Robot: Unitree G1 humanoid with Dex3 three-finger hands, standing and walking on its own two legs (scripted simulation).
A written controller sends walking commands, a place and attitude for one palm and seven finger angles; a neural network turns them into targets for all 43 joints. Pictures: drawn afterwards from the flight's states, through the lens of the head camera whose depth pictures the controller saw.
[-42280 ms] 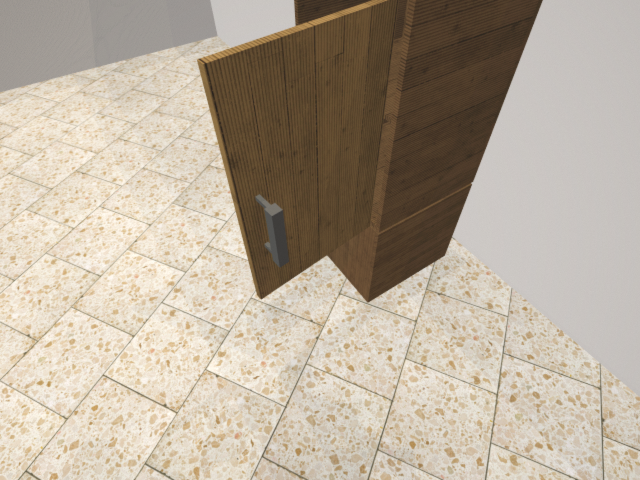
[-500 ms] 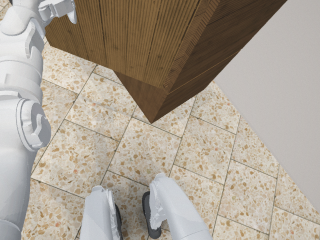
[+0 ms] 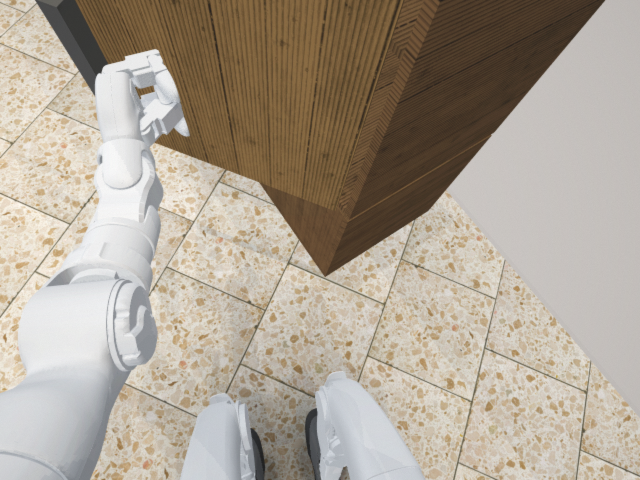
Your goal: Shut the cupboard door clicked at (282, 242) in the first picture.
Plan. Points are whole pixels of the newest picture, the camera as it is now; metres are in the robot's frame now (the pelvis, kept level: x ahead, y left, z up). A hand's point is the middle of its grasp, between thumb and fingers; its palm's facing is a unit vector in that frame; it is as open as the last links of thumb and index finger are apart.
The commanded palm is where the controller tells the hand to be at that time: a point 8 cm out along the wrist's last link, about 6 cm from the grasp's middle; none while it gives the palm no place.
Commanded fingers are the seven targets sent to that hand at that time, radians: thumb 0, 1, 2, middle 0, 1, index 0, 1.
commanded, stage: pull the fist back off the door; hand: left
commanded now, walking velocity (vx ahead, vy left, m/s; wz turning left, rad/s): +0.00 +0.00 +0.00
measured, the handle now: (98, 45) +0.66 +0.18 +0.04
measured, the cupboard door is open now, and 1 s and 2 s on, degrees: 35 35 35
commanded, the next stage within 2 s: draw the hand back to the body in 0.30 s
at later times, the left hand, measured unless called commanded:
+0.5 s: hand (182, 137) +0.50 +0.09 +0.06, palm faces +0.04 -1.00 -0.02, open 3.1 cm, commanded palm +0.45 +0.14 +0.07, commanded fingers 0.00 0.90 0.90 -1.30 -1.50 -1.30 -1.50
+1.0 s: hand (38, 232) +0.36 +0.16 +0.16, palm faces +0.04 -0.99 -0.10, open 3.0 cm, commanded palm +0.32 +0.22 +0.18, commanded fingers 0.00 0.90 0.90 -1.02 -1.20 -1.02 -1.20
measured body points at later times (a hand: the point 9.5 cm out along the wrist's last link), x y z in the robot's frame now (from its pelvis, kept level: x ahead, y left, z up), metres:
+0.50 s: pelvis +0.00 +0.01 +0.01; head +0.14 +0.02 +0.43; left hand +0.49 +0.14 +0.06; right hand +0.05 -0.25 -0.12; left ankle +0.02 +0.10 -0.60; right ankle +0.03 -0.08 -0.60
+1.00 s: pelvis +0.02 +0.01 +0.10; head +0.06 +0.01 +0.55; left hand +0.35 +0.22 +0.17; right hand +0.18 -0.25 +0.00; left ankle +0.02 +0.10 -0.60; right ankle +0.03 -0.08 -0.60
